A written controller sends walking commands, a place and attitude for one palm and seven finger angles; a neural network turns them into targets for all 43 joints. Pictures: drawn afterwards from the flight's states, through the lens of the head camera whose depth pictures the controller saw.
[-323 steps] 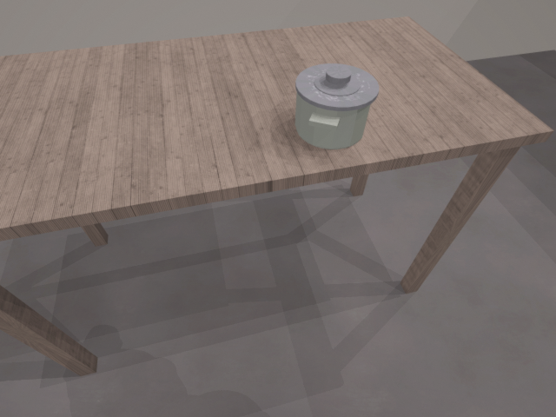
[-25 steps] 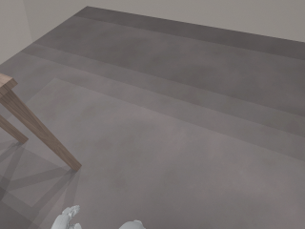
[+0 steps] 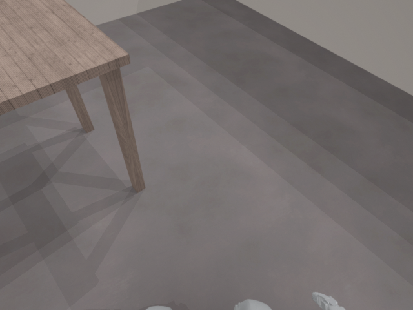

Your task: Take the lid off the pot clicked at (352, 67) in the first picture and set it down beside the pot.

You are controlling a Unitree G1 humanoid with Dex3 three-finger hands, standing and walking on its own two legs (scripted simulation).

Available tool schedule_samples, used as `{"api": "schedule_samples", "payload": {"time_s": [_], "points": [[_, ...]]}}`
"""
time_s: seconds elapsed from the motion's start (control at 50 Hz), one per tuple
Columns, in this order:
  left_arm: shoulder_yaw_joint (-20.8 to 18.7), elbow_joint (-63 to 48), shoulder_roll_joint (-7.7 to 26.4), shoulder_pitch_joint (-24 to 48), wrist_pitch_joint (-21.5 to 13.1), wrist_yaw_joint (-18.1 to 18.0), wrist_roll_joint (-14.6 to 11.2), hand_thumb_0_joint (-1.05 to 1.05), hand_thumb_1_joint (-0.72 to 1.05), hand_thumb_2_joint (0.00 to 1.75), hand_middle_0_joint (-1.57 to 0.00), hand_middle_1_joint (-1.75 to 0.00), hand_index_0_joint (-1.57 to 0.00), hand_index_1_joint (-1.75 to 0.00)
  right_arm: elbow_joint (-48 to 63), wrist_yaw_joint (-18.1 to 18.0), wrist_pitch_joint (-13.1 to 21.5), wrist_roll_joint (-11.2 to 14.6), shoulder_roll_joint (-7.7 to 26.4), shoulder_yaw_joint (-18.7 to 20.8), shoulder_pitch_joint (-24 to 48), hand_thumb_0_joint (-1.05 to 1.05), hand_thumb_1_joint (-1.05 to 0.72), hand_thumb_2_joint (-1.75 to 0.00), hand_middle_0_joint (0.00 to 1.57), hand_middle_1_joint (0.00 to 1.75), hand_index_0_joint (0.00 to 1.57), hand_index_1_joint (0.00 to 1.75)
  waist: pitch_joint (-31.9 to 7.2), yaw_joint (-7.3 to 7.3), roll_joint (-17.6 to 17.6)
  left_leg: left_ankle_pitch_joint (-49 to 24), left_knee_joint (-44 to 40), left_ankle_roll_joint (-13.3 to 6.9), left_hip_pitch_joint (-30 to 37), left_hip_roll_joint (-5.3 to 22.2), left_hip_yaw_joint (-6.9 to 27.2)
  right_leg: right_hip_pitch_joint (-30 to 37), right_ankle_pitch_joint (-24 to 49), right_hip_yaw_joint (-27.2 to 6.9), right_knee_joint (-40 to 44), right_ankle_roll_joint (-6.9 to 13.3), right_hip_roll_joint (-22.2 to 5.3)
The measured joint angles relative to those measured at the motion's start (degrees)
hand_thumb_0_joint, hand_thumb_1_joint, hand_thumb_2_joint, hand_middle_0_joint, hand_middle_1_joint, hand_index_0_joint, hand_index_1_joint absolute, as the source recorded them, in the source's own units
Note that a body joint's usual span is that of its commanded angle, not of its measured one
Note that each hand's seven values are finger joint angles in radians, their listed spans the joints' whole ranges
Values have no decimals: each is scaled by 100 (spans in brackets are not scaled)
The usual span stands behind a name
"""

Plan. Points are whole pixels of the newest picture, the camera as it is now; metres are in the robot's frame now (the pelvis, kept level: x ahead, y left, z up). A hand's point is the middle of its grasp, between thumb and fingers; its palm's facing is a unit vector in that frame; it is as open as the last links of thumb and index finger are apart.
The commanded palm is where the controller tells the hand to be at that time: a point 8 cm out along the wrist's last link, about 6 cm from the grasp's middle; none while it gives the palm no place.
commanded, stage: turn to face it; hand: left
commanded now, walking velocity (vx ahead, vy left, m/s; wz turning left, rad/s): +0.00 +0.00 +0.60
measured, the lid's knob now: out of the picture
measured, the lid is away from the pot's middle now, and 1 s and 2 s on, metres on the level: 0.00 0.00 0.00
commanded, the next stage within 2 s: take the last steps up to it in 1.28 s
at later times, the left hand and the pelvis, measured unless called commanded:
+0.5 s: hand out of the picture +0.08 +0.19 -0.13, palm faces +0.27 -0.90 -0.33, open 7.4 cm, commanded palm none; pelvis +0.01 -0.04 +0.00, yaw +17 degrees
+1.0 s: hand out of the picture -0.09 +0.21 -0.18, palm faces +0.60 -0.76 -0.26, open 7.4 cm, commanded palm none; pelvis +0.01 +0.00 +0.00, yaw +35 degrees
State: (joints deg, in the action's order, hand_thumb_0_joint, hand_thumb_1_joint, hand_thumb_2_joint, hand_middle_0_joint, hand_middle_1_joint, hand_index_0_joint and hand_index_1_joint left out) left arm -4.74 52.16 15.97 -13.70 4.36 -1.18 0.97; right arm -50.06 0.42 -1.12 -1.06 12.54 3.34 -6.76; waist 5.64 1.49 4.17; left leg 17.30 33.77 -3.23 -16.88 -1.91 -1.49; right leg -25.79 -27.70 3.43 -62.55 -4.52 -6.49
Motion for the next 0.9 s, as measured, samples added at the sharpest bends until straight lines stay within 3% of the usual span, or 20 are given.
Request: {"api": "schedule_samples", "payload": {"time_s": [0.1, 0.24, 0.36, 0.42, 0.46, 0.5, 0.56, 0.62, 0.7, 0.82, 0.86, 0.88, 0.9], "points": [[3, -94, 30, 211, -100, 44, 1, 1, 91, 90, -20, -30, -20, -30, -96, -49, 2, 13, -57, -62, -176, 0, -90, -89, 20, 30, 20, 30, -81, -22, -122, -394, -633, -49, 259, -126, 308, -314, 667, -320, -192, -112, 94], [36, -221, -8, 485, -109, 15, -26, 1, 91, 90, -20, -30, -20, -30, -211, -33, -42, -6, -87, -46, -462, 0, -90, -89, 20, 30, 20, 30, -177, -191, -313, -569, -840, -27, 293, -292, 745, -142, 631, -512, 587, -161, 233], [111, -372, -122, 689, -158, -11, -78, 1, 91, 90, -20, -30, -20, -30, -297, -42, -128, -35, 9, 37, -664, 0, -90, -89, 20, 30, 20, 30, -185, -371, -550, -534, -628, 126, 86, -391, 1164, 351, 470, -520, 1825, -47, 522], [173, -497, -169, 645, -280, -15, -94, 1, 91, 90, -20, -30, -20, -30, -323, -47, -185, 15, 92, 98, -762, 0, -90, -89, 20, 30, 20, 30, -256, -371, -622, -360, -234, 268, -154, -503, 1333, 930, 1007, -474, 3116, 79, 586], [210, -499, -271, 623, -332, -47, -55, 0, 91, 90, -20, -30, -20, -30, -377, -61, -239, 31, 184, 166, -696, 0, -90, -89, 20, 30, 20, 30, -191, -351, -747, 546, 733, 394, -529, -469, 1180, 939, 1099, -363, 3083, 360, 616], [261, -493, -380, 552, -317, -56, -44, 0, 91, 90, -20, -30, -20, -30, -369, -44, -279, 1, 278, 224, -679, 0, -90, -89, 20, 30, 20, 30, -146, -402, -810, 887, 1903, 465, -940, -410, 899, 1059, 1103, -182, 3126, 493, 521], [284, -457, -488, 404, -309, -50, -45, 0, 91, 90, -20, -30, -20, -30, -367, 33, -305, -21, 376, 263, -644, 0, -91, -89, 20, 30, 20, 30, -100, -418, -791, 638, 3069, 581, -1301, -157, 558, 1273, 1142, 21, 3301, 515, 373], [292, -410, -546, 271, -328, -44, -26, 1, 91, 90, -20, -30, -20, -30, -362, 77, -336, -18, 401, 270, -610, 0, -91, -89, 19, 30, 19, 30, -67, -403, -697, 460, 3376, 684, -1362, 92, 413, 1412, 1118, 229, 3365, 504, 231], [284, -350, -563, 111, -334, -24, 13, 1, 91, 90, -20, -30, -20, -30, -365, 97, -402, -5, 377, 250, -465, 0, -91, -89, 19, 30, 19, 30, -4, -303, -533, 559, 2903, 736, -1164, 295, 278, 1486, 1036, 481, 3337, 462, 44], [204, -259, -388, -60, -280, 11, 55, 1, 91, 90, -20, -30, -20, -30, -234, 98, -288, 36, 281, 149, -82, 0, -91, -89, 19, 30, 19, 30, 134, -100, -285, 665, 1207, 644, -505, 305, -87, 1391, 823, 844, 3030, 272, -237], [155, -229, -283, -143, -256, 19, 28, 1, 91, 90, -20, -30, -20, -30, -136, 99, -190, 35, 260, 106, -16, 0, -91, -89, 19, 30, 19, 30, 108, -59, -218, 143, 313, 560, -120, 234, -204, 1282, 634, 967, 2709, 156, -347], [121, -212, -216, -176, -229, 27, 1, 1, 91, 90, -20, -30, -20, -30, -89, 97, -119, 20, 245, 95, 15, 0, -91, -89, 19, 30, 19, 30, 86, -47, -168, -167, 98, 403, -51, 185, -198, 1112, 511, 935, 2344, 128, -423], [86, -156, -136, -146, -173, 20, -16, 1, 91, 90, -20, -30, -20, -30, -63, 84, -59, 18, 193, 81, 59, 0, -91, -89, 19, 30, 19, 30, 110, -28, -75, -93, 225, 252, -113, 108, -184, 881, 119, 685, 1801, 93, -430]]}}
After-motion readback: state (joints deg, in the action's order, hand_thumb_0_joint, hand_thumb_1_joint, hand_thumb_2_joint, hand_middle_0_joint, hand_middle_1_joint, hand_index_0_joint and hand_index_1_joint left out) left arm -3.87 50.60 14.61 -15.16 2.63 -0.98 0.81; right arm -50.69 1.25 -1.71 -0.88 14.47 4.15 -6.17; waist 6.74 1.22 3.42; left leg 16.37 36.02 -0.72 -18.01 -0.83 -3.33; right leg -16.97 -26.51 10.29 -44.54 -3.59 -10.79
